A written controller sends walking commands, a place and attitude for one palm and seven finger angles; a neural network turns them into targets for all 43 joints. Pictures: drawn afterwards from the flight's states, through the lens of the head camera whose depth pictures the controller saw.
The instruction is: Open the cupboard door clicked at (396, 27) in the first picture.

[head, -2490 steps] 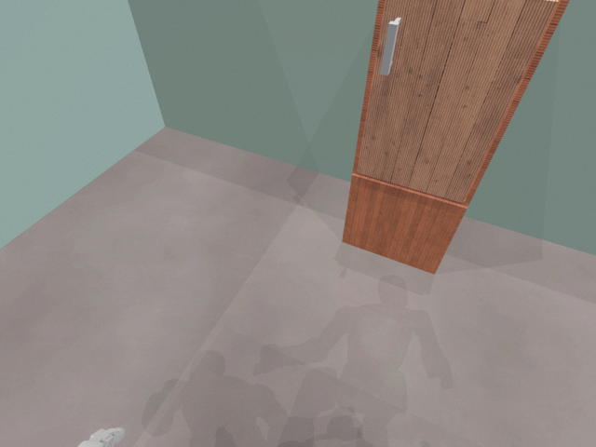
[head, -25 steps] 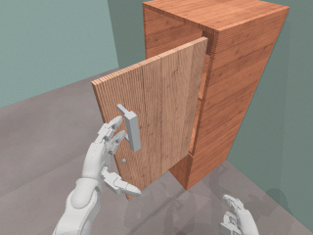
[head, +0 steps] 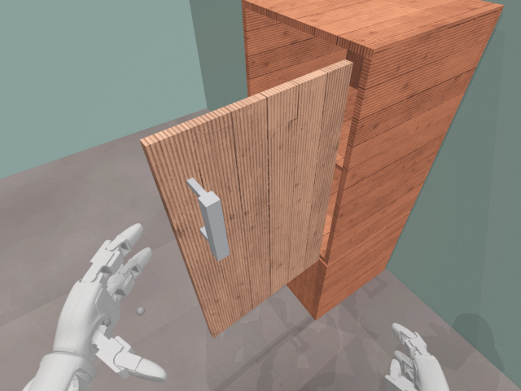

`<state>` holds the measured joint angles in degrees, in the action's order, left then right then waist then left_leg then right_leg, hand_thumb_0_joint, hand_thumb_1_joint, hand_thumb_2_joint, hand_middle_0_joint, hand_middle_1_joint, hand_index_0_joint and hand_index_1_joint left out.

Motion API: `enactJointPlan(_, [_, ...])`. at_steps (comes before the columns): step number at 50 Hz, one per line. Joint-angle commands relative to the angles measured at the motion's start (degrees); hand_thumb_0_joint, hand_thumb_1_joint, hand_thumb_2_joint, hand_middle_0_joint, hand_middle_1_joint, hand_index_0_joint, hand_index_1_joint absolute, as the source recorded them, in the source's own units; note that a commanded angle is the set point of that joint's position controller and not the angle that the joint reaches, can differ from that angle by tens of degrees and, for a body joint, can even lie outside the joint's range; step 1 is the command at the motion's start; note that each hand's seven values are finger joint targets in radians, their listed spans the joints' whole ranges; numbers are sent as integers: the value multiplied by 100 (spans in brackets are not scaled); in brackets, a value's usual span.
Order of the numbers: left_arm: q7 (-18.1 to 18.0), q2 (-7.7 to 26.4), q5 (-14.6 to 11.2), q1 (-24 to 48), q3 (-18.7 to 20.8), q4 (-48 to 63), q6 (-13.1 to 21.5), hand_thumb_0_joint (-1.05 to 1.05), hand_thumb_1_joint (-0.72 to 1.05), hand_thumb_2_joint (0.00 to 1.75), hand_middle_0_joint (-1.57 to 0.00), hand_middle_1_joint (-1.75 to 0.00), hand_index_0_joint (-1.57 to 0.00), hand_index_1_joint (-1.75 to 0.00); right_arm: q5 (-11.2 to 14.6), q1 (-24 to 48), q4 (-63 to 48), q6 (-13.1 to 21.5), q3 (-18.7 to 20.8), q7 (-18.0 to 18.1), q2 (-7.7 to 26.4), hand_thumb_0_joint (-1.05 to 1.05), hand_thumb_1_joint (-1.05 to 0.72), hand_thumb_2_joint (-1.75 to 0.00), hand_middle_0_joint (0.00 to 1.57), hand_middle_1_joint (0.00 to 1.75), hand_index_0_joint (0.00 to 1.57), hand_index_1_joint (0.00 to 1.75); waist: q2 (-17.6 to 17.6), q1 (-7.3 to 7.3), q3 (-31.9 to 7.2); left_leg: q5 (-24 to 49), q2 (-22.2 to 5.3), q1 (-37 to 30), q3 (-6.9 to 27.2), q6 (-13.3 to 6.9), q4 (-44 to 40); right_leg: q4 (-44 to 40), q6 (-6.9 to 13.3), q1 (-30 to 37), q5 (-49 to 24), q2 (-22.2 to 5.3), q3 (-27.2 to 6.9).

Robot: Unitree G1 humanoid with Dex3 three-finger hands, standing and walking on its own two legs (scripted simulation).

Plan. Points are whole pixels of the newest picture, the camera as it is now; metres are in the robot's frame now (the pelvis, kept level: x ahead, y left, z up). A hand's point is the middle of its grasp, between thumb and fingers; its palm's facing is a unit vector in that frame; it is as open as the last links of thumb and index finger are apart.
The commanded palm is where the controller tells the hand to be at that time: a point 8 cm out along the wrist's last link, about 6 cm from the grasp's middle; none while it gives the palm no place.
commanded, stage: slide the hand sideways off the handle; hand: left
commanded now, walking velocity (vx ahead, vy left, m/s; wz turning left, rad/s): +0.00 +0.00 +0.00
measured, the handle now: (207, 219) +0.33 +0.11 +0.12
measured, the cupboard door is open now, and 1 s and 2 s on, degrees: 94 94 94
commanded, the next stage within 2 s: draw the hand back to the body in 0.02 s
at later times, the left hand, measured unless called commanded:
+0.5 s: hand (118, 311) +0.18 +0.19 +0.13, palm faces -0.03 -1.00 -0.06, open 16.3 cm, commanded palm +0.15 +0.25 +0.13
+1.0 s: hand (56, 297) +0.19 +0.26 +0.14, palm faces +0.35 -0.87 -0.35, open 13.0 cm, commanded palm +0.14 +0.30 +0.16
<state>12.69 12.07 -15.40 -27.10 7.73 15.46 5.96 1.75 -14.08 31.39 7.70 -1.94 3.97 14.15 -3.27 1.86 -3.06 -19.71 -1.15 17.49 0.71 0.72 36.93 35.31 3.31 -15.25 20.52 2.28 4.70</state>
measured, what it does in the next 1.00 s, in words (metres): stands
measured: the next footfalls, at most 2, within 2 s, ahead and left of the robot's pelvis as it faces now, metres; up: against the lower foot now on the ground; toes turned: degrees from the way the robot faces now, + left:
none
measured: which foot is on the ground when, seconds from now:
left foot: down 0.00-1.00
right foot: down 0.00-1.00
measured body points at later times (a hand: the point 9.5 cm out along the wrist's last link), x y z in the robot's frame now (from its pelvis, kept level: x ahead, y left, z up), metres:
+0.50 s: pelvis -0.01 +0.02 +0.00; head -0.04 +0.01 +0.45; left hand +0.18 +0.24 +0.13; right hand +0.17 -0.19 -0.06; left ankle +0.00 +0.13 -0.72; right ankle -0.02 -0.08 -0.72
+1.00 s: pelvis -0.01 +0.03 +0.02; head -0.02 +0.01 +0.47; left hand +0.16 +0.30 +0.16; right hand +0.18 -0.19 -0.07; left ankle +0.00 +0.13 -0.72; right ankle -0.02 -0.08 -0.72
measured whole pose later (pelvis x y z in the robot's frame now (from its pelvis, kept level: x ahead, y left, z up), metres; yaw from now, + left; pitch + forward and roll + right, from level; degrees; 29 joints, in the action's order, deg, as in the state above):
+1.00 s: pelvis -0.01 +0.03 +0.02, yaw -1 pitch -5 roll -1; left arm -6.9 17.4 -2.9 -28.9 11.4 23.1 3.6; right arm -0.5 -12.0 36.7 8.1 -2.8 5.2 12.7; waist -3.3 3.6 1.5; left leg -14.4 0.6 7.0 -0.8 -1.6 25.9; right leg 23.1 1.1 -4.5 14.1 0.9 3.0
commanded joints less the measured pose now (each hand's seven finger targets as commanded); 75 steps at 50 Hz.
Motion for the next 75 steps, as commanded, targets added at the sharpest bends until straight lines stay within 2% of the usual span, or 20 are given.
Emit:
enactJointPlan(1, [229, 600, -146, 838, 151, 1423, 588, 0, -50, 30, -15, -30, -15, -30, 10, 616, -949, 606, 184, 60, 518, 0, -90, -90, 20, 30, 20, 30, 462, -152, -402, 1254, 205, -88, 40, -248, -148, -608, -430, -49, -2012, -326, -580])
enactJointPlan(7, [7, 568, -26, 971, 45, 1347, 527, 0, -50, 30, -15, -30, -15, -30, 23, 647, -909, 822, 178, 90, 526, 0, -90, -90, 20, 30, 20, 30, 365, -84, -314, 836, 185, -61, 108, -251, -256, -646, -306, -312, -879, -263, -425])
enactJointPlan(10, [-202, 908, 70, 831, 430, 1386, 413, 0, -50, 30, -15, -30, -15, -30, 4, 659, -887, 831, 167, 97, 505, 0, -90, -90, 20, 30, 20, 30, 355, 54, -520, 882, 169, -91, 118, -247, -349, -601, -262, -116, -858, -248, -365])
enactJointPlan(18, [-125, 631, -46, 685, 211, 1740, 24, 0, -50, 30, -15, -30, -15, -30, 71, 797, -980, 856, 67, 81, 482, 0, -90, -90, 20, 30, 20, 30, -23, 64, -290, 871, 118, -237, 130, -211, -600, -631, -232, -90, -912, -166, -142])
enactJointPlan(21, [-82, 659, -30, 856, 151, 1838, -158, 0, -50, 30, -15, -30, -15, -30, 79, 808, -968, 893, 70, 102, 524, 0, -90, -90, 20, 30, 20, 30, 212, 7, -186, 751, 102, -271, 174, -237, -653, -722, -260, -159, -744, -156, -138])
enactJointPlan(25, [-76, 1046, -63, 579, 708, 1783, -323, 0, -50, 30, -15, -30, -15, -30, 57, 798, -888, 887, 87, 126, 540, 0, -90, -90, 20, 30, 20, 30, 344, 129, -230, 932, 109, -306, 174, -236, -659, -762, -241, -12, -901, -143, -138])
enactJointPlan(26, [-66, 974, -88, 715, 671, 1930, -319, 0, -50, 30, -15, -30, -15, -30, 66, 812, -906, 875, 72, 132, 521, 0, -90, -90, 20, 30, 20, 30, 274, 107, -219, 930, 112, -345, 174, -225, -707, -770, -243, -27, -891, -154, -123])
enactJointPlan(31, [6, 1024, -187, 993, 774, 2123, -332, 0, -32, 37, -16, -30, -16, -30, 82, 811, -862, 934, 50, 154, 526, 0, -90, -90, 20, 30, 20, 30, -48, 71, -272, 1019, 121, -526, 195, -206, -767, -832, -231, 31, -968, -135, -88])
enactJointPlan(32, [-885, 1695, 692, 1042, 928, 2478, -118, 0, -29, 39, -16, -30, -16, -30, -57, 974, -805, 856, 44, 233, 456, 0, -90, -90, 20, 30, 20, 30, -135, 221, 48, 861, 91, -457, 155, -212, -947, -1196, -164, 187, -825, -221, -395])
enactJointPlan(33, [-1240, 1163, 783, 514, 673, 2150, -121, 0, -26, 40, -16, -30, -16, -30, -130, 889, -771, 822, 19, 244, 384, 0, -90, -90, 20, 30, 20, 30, 21, 136, 268, 756, 93, -506, 135, -188, -1019, -1333, -164, 131, -649, -276, -365])
enactJointPlan(34, [-1386, 983, 832, 245, 557, 1959, -159, 0, -22, 42, -16, -30, -16, -30, -128, 862, -762, 769, 30, 231, 390, 0, -90, -90, 20, 30, 20, 30, 229, 114, 365, 734, 77, -503, 130, -186, -1035, -1371, -172, 90, -600, -276, -343])
enactJointPlan(35, [-1505, 1002, 936, 243, 537, 1976, -144, 0, -18, 43, -16, -30, -16, -30, -134, 890, -713, 707, 51, 207, 432, 0, -90, -90, 20, 30, 20, 30, 380, 128, 362, 781, 51, -540, 127, -203, -1061, -1450, -170, 189, -602, -265, -362])
enactJointPlan(38, [-1769, 1099, 1120, 419, 548, 2125, 2, 0, -8, 48, -16, -30, -16, -30, -169, 918, -655, 574, 72, 180, 434, 0, -90, -90, 20, 30, 20, 30, -122, 87, 310, 728, 36, -783, 68, -198, -1277, -1534, -173, 345, -548, -301, -373])
enactJointPlan(40, [-1901, 1265, 1192, 390, 703, 2047, 62, 0, -1, 51, -17, -30, -17, -30, -200, 946, -578, 522, 89, 188, 461, 0, -90, -90, 20, 30, 20, 30, -22, 120, 276, 790, 26, -850, 67, -207, -1380, -1624, -162, 502, -574, -292, -380])
enactJointPlan(41, [-1948, 1296, 1206, 442, 747, 2055, 95, 0, 2, 52, -17, -30, -17, -30, -208, 953, -575, 494, 97, 192, 449, 0, -90, -90, 20, 30, 20, 30, 105, 106, 200, 823, 16, -925, 66, -216, -1448, -1642, -174, 578, -608, -302, -377])
enactJointPlan(44, [-2041, 1388, 1270, 369, 896, 2212, 186, 0, 13, 57, -17, -30, -17, -30, -227, 984, -526, 451, 131, 188, 432, 0, -90, -90, 20, 30, 20, 30, -85, 150, -96, 1256, 17, -1193, 28, -218, -1506, -1614, -161, 827, -1023, -295, -362])
enactJointPlan(51, [-2075, 1424, 1276, 337, 1111, 1831, 195, 0, 37, 68, -18, -30, -18, -30, -229, 1061, -410, 275, 178, 152, 459, 0, -90, -90, 20, 30, 20, 30, 192, 166, 208, 1655, -24, -1237, 29, -199, -1659, -1718, -169, 1004, -1404, -261, -340])
enactJointPlan(66, [-2071, 1845, 1192, 562, 1827, 1797, 238, 0, 90, 90, -20, -30, -20, -30, -216, 1074, -361, 7, 268, 100, 452, 0, -90, -90, 20, 30, 20, 30, -58, 237, -3, 2381, -34, -1472, -61, -182, -1617, -1742, -173, 1276, -2158, -263, -407])
enactJointPlan(71, [-2020, 1545, 1193, 517, 1500, 1604, 175, 0, 90, 90, -20, -30, -20, -30, -209, 1092, -354, -34, 288, 54, 484, 0, -90, -90, 20, 30, 20, 30, 23, 178, 219, 2290, -47, -1460, -72, -197, -1649, -1807, -200, 1134, -2045, -258, -391])
enactJointPlan(75, [-2047, 1758, 1195, 568, 1665, 1633, 192, 0, 90, 90, -20, -30, -20, -30, -216, 1104, -358, -54, 306, 75, 500, 0, -90, -90, 20, 30, 20, 30, 94, 218, 81, 2150, -22, -1481, -76, -220, -1653, -1846, -196, 1204, -1972, -271, -425])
